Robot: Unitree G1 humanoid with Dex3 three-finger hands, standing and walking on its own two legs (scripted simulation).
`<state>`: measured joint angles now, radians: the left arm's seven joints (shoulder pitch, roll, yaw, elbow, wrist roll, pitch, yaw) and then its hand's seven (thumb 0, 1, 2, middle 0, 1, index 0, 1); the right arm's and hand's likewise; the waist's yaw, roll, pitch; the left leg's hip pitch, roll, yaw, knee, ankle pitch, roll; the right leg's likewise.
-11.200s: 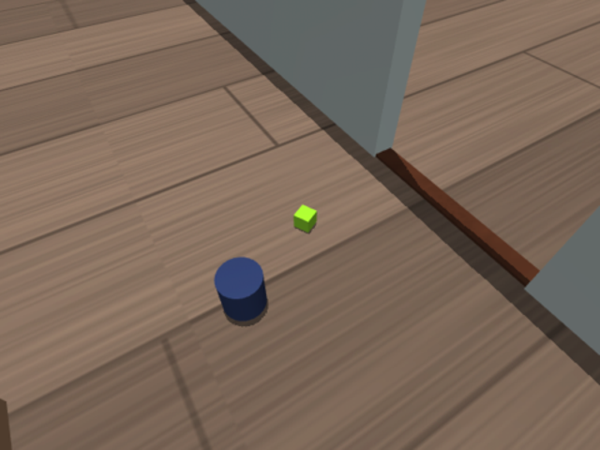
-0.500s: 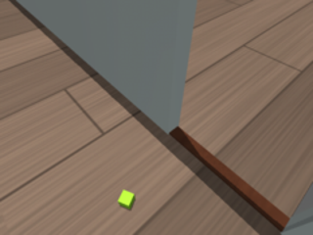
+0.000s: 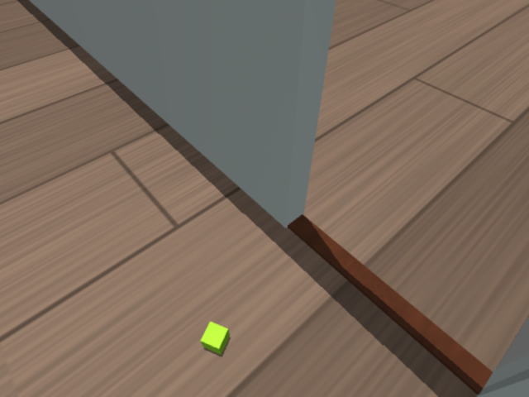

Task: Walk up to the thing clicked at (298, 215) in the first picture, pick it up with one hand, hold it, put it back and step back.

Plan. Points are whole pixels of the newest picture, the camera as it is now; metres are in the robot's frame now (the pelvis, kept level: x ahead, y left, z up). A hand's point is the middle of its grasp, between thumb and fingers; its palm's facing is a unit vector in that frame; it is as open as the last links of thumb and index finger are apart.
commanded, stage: stand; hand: left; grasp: from above
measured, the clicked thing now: (215, 338) +0.43 +0.20 -0.75
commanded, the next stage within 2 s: rise first in 0.12 s
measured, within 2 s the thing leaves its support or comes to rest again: neither
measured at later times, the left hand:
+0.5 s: hand out of the picture +0.15 +0.25 -0.17, palm faces -0.01 -0.93 -0.38, open 9.3 cm
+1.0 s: hand out of the picture +0.12 +0.26 -0.23, palm faces -0.04 -0.84 -0.54, open 13.7 cm
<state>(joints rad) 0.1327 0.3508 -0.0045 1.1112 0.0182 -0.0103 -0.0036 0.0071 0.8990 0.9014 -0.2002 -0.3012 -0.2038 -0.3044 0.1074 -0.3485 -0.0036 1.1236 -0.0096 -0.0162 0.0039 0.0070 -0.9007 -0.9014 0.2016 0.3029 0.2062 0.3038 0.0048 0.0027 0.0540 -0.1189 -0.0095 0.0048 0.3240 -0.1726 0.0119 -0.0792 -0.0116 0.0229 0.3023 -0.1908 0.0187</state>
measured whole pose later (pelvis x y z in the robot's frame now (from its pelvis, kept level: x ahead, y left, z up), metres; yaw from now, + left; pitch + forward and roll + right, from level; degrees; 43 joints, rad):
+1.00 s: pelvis -0.01 -0.01 -0.09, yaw +1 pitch +17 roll -2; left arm 0.14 0.29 0.16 0.59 0.22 0.34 0.13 0.00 -0.46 0.90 -0.16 -1.01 -0.15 -1.02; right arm 0.20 -0.23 -0.01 0.58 0.01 -0.11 -0.06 0.01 -0.90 -0.90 0.20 0.30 0.21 0.30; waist -0.01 0.01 -0.10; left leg -0.89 0.01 -0.04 1.08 -0.49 0.00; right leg -0.83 0.02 -0.02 1.05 -0.51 0.00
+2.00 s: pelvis -0.11 -0.01 -0.39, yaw -5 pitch +35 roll -4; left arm -1.10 0.59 0.43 1.62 0.49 0.49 0.72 0.00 -0.42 0.97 -0.19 -0.93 -0.17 -0.96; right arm 0.10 -0.28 0.00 0.96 -0.12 -0.23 0.27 0.01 -0.91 -0.90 0.20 0.30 0.20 0.30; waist -0.17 0.03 -0.11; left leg -2.20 0.04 -0.08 2.17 -0.60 -0.01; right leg -2.14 0.06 -0.06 2.14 -0.62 0.01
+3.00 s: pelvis -0.10 -0.01 -0.45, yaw -10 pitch +33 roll -8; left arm -1.24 0.79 0.51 1.71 0.54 0.51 0.76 0.00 -0.43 0.93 -0.18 -0.93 -0.17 -0.96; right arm 0.14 -0.34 0.10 0.88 -0.14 -0.22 0.39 0.00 -0.93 -0.91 0.20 0.30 0.20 0.30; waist -0.27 0.01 0.06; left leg -2.31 0.04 -0.18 2.38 -0.66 -0.03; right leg -2.23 0.08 -0.14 2.29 -0.65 0.01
